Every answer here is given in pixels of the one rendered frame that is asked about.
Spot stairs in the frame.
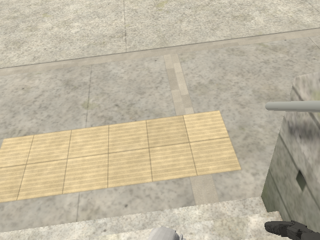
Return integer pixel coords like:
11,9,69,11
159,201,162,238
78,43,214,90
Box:
0,196,292,240

